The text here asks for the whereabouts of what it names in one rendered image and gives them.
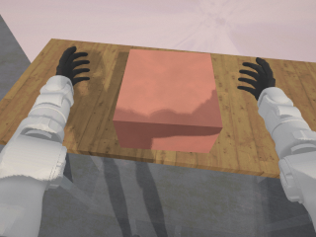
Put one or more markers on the carton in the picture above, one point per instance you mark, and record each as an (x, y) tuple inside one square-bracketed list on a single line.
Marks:
[(168, 101)]

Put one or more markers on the right robot hand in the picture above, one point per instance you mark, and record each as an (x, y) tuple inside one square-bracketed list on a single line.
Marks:
[(265, 77)]

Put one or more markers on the robot right upper arm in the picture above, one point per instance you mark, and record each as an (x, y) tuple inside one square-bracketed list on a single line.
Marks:
[(298, 179)]

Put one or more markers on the table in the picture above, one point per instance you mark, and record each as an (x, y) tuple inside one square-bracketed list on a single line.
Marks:
[(243, 146)]

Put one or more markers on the left robot forearm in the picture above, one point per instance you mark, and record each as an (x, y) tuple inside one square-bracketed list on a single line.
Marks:
[(48, 116)]

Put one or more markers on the left robot hand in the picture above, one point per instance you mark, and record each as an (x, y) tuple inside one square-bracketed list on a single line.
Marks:
[(66, 65)]

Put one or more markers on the right robot forearm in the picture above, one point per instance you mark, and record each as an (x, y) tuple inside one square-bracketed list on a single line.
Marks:
[(290, 132)]

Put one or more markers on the robot left upper arm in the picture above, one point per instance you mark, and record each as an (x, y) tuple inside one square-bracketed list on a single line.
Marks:
[(33, 165)]

